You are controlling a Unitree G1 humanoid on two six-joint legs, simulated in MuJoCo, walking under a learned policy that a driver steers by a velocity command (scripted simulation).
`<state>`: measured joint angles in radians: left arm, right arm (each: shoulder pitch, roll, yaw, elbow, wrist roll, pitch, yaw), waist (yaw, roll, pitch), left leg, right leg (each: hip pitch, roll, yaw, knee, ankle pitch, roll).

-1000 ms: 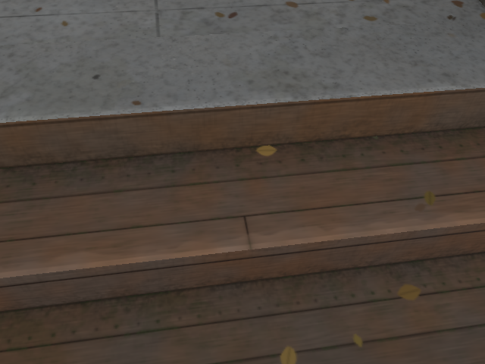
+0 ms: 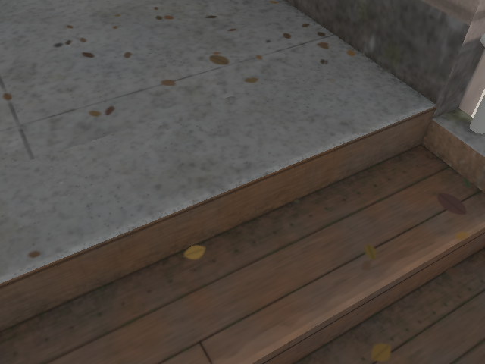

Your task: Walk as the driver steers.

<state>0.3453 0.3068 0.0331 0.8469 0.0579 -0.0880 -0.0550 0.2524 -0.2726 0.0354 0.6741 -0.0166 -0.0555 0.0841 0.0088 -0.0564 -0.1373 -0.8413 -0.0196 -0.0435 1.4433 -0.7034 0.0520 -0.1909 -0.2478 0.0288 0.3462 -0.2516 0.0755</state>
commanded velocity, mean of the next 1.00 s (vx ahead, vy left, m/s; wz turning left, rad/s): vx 0.10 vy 0.00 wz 0.07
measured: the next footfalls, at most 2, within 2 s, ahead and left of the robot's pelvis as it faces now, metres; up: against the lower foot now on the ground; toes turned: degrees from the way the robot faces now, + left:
right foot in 0.48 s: +0.30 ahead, +0.04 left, +0.15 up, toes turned +23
left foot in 0.98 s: +0.14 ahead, +0.31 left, +0.15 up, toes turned -1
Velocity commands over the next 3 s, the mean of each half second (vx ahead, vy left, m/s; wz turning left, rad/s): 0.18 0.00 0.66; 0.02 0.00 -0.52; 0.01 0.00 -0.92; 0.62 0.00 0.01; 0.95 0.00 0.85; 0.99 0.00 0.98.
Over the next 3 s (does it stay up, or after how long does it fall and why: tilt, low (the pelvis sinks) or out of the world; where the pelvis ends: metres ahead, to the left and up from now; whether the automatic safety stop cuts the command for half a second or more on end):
stays up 0.95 -0.07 0.28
